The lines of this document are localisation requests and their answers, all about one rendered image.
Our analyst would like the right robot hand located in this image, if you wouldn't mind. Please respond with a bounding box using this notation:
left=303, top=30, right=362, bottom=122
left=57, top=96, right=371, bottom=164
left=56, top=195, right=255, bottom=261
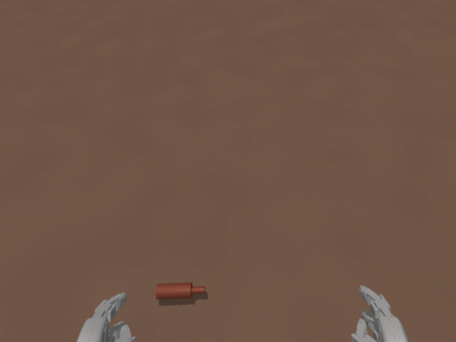
left=351, top=286, right=408, bottom=342

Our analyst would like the left robot hand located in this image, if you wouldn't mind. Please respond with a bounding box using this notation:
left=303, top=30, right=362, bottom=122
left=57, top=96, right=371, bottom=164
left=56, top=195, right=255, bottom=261
left=76, top=293, right=135, bottom=342

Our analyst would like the bottle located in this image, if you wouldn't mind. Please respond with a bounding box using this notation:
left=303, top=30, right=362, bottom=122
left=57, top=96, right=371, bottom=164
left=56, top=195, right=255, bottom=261
left=156, top=283, right=205, bottom=299

